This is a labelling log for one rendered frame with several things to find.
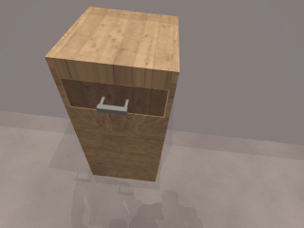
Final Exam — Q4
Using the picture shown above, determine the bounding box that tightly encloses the handle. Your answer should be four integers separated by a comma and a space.
96, 96, 129, 116

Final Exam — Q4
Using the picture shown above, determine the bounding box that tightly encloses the cabinet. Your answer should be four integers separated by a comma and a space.
45, 7, 180, 182

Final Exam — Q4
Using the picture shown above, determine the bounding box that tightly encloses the drawer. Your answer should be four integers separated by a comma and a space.
60, 77, 168, 117

